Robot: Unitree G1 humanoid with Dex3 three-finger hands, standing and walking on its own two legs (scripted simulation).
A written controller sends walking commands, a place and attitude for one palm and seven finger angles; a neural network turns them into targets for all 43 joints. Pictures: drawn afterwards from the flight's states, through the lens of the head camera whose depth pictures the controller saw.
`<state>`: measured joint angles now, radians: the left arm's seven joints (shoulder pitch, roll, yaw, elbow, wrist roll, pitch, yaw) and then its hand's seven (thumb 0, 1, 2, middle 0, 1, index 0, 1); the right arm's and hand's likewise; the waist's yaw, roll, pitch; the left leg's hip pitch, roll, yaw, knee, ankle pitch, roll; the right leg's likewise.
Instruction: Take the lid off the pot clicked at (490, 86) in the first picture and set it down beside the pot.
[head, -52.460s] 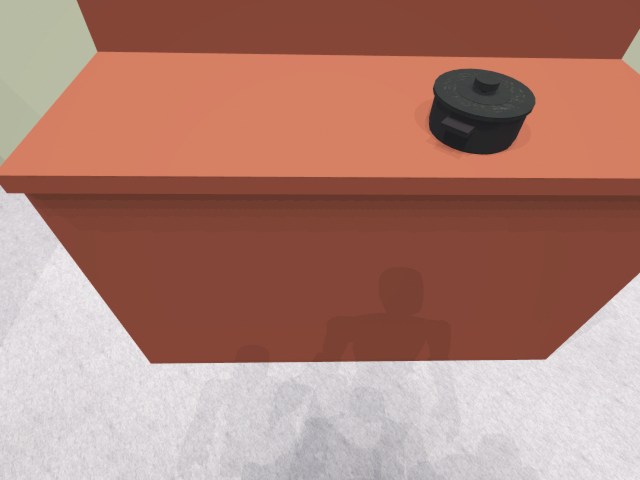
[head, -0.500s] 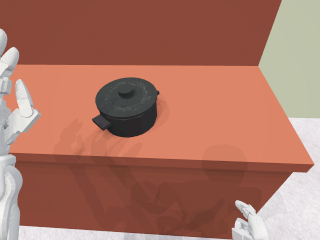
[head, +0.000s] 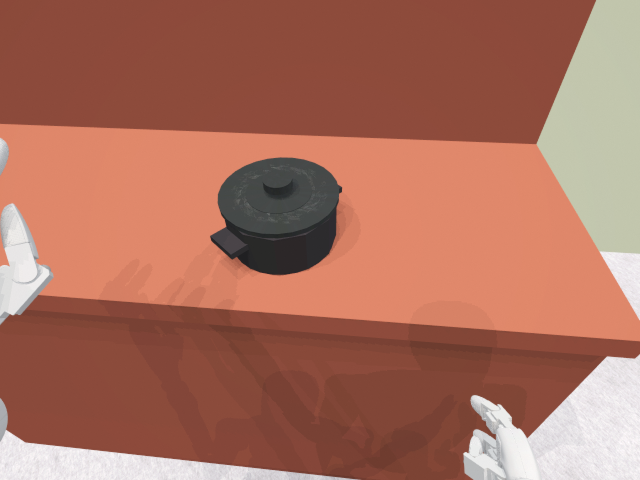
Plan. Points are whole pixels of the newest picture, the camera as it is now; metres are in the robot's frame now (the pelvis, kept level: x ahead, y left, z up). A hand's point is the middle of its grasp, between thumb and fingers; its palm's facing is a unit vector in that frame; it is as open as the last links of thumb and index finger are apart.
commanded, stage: come to a stop and stand still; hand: left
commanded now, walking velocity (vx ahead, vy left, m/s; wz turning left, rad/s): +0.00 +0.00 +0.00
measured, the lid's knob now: (277, 182) +0.47 +0.13 +0.15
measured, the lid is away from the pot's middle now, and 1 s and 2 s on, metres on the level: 0.01 0.01 0.01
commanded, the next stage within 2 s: look again from close up in 1.26 s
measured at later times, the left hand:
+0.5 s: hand out of the picture -0.04 +0.18 -0.21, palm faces +0.05 -0.97 -0.22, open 7.0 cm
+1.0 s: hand out of the picture -0.05 +0.22 -0.19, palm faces +0.01 -0.98 -0.20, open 7.2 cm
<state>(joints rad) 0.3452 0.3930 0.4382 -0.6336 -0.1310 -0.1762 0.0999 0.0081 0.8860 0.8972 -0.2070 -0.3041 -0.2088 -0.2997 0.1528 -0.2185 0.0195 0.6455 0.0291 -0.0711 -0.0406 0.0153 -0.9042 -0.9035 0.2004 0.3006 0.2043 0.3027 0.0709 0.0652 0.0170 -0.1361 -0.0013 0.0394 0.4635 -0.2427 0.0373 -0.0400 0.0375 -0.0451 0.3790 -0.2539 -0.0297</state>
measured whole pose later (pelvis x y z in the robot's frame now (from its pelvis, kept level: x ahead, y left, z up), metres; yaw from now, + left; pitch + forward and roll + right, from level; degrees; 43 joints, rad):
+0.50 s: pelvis -0.06 -0.01 -0.03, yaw +3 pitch -2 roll -1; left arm 0.34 0.20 0.00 0.87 0.03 0.09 0.05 -0.02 1.00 0.89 -0.21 -0.30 -0.20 -0.30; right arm 0.32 -0.21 -0.03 0.90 -0.03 0.08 0.01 0.01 -0.91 -0.90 0.20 0.30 0.20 0.30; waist -0.03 -0.02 0.04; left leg -0.47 -0.03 0.01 1.15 -0.43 -0.02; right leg -0.45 0.04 -0.01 0.73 -0.26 -0.04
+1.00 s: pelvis -0.10 +0.05 -0.01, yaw +0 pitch +0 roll -1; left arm 0.22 0.15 0.01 1.00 0.01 0.03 0.06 0.00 0.94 0.90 -0.20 -0.30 -0.20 -0.30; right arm 0.34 -0.09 -0.01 1.07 -0.02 0.01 -0.04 0.04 -0.94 -0.90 0.20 0.30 0.21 0.30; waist -0.02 0.00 0.05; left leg -0.25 -0.05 0.15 0.56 -0.32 0.13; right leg -0.22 -0.02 -0.01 0.54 -0.32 0.03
